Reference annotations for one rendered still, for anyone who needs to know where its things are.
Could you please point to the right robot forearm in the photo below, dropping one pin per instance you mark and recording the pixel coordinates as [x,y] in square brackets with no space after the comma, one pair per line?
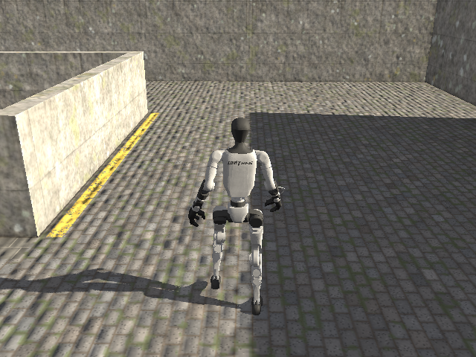
[275,195]

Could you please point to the robot left thigh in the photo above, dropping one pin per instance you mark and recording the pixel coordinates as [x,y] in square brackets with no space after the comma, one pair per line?
[220,217]

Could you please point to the robot right foot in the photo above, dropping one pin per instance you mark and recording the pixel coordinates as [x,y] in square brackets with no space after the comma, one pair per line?
[256,309]

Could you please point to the left robot forearm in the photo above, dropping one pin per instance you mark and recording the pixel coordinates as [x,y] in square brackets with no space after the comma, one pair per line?
[200,198]

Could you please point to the robot left upper arm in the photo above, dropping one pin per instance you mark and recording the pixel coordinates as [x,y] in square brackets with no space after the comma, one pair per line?
[215,157]

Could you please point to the robot left hand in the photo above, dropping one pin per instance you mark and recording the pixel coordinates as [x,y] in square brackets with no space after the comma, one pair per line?
[192,215]

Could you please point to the robot right upper arm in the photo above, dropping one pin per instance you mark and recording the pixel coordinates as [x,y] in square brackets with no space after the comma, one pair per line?
[263,158]

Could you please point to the robot right hand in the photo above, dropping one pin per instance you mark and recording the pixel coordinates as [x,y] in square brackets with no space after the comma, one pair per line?
[270,202]

